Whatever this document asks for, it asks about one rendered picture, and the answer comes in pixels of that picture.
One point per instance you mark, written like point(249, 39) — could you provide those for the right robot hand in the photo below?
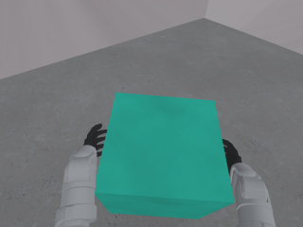
point(231, 154)

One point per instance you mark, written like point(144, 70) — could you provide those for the left robot forearm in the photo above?
point(78, 207)

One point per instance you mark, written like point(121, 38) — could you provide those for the left robot hand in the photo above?
point(92, 140)

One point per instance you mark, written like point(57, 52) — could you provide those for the carton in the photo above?
point(163, 156)

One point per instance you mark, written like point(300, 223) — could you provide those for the right robot forearm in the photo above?
point(252, 197)

